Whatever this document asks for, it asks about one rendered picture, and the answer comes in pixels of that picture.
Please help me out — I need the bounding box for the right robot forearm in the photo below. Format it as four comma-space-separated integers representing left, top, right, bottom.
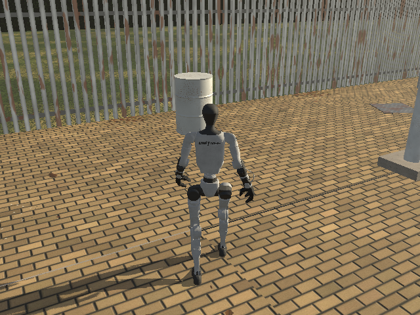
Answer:
237, 159, 252, 188

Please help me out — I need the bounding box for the left robot hand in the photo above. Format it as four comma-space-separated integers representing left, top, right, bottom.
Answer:
176, 175, 191, 187

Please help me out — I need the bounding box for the robot left shin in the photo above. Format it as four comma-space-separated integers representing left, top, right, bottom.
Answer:
190, 227, 201, 275

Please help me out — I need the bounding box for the robot left upper arm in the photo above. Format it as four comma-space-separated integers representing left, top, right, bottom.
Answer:
179, 132, 197, 167

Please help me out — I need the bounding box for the left robot forearm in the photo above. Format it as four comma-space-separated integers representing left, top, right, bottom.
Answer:
175, 157, 186, 179

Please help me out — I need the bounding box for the right robot hand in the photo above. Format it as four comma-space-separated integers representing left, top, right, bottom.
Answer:
240, 186, 255, 203

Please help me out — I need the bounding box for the right robot foot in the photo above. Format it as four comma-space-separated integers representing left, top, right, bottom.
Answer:
218, 243, 227, 257

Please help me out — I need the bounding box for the robot right upper arm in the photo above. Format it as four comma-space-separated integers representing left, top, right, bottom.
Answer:
224, 132, 243, 169

